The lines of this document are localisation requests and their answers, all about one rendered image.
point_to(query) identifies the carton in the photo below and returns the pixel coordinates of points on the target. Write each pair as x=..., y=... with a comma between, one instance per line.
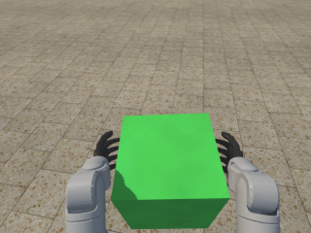
x=169, y=174

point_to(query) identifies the robot left forearm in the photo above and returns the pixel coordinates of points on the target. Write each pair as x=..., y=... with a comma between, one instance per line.
x=85, y=197

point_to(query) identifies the robot right hand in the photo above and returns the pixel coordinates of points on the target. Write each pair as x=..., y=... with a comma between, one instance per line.
x=233, y=149

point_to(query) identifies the robot right forearm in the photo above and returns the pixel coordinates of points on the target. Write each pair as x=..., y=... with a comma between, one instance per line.
x=257, y=198

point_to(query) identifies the robot left hand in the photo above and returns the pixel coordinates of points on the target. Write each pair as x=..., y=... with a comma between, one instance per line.
x=103, y=150

